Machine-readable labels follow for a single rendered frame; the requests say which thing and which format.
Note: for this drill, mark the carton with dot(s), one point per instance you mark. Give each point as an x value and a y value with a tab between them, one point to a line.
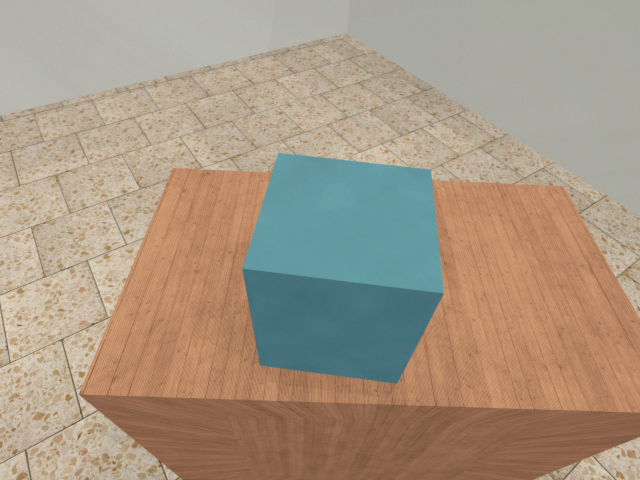
343	271

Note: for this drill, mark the pedestal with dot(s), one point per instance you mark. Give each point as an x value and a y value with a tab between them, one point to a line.
530	362

